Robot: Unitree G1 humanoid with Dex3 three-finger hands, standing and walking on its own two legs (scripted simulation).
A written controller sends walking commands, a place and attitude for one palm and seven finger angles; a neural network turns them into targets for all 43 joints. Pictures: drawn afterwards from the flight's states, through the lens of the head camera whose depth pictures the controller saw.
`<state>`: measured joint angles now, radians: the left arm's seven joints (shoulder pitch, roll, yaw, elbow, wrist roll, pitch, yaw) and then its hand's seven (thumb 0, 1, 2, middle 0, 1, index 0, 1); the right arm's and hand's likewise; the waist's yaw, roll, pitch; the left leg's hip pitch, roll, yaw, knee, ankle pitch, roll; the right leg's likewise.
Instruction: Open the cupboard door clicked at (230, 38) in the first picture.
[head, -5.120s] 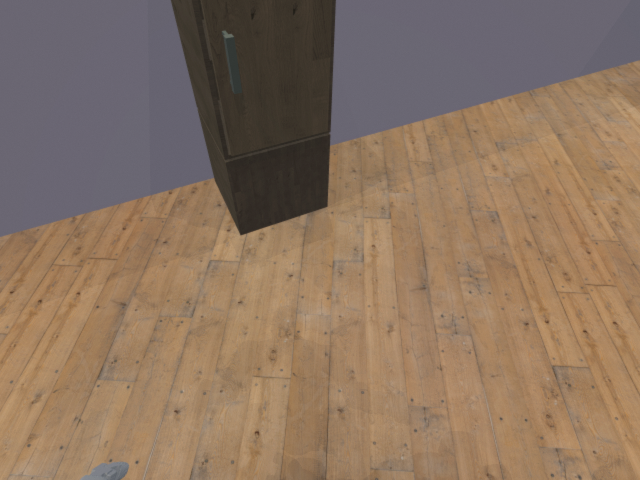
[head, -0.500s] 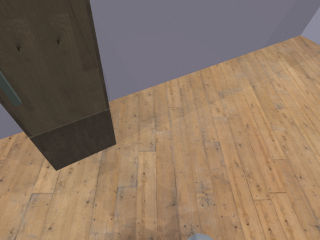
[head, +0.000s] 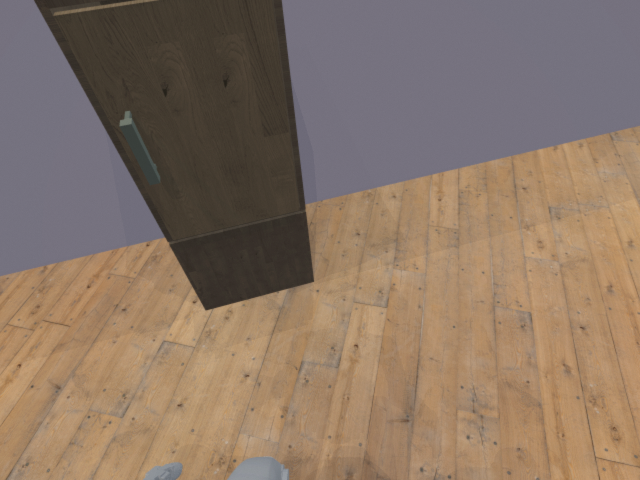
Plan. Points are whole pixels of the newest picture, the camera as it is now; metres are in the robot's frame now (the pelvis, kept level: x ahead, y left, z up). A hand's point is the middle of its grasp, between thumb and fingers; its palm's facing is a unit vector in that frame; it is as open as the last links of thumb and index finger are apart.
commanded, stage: turn to face it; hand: left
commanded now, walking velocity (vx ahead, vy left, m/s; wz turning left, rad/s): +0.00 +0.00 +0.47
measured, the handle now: (141, 148) +0.76 +0.41 -0.02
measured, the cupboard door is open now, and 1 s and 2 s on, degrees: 0 0 0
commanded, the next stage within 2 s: take the last steps up to it in 0.44 s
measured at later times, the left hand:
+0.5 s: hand out of the picture -0.02 +0.28 -0.17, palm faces +0.25 -0.94 -0.25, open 7.4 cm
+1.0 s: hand out of the picture -0.09 +0.17 -0.16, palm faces +0.38 -0.91 -0.16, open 7.4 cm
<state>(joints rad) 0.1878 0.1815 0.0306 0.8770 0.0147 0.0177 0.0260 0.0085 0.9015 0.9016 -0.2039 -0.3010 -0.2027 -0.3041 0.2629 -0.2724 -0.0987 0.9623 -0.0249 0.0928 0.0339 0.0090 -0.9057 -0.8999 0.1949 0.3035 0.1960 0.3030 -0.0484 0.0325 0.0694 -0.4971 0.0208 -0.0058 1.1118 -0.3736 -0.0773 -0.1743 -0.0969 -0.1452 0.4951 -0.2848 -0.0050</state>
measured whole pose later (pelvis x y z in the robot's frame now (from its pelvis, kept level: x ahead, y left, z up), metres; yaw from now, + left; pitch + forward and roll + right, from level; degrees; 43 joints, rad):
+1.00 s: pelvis +0.03 +0.05 +0.00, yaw +18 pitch -1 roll +0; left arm 0.46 0.09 0.02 1.13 0.02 -0.06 0.02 0.01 0.90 0.90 -0.20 -0.30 -0.20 -0.30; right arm 0.31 -0.20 -0.07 1.10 -0.03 0.03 0.02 0.01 -0.91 -0.90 0.19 0.30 0.19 0.30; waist 0.01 0.03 0.01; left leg -0.51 0.10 0.04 0.91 -0.24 -0.02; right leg -0.03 -0.02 -0.12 0.31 -0.27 -0.02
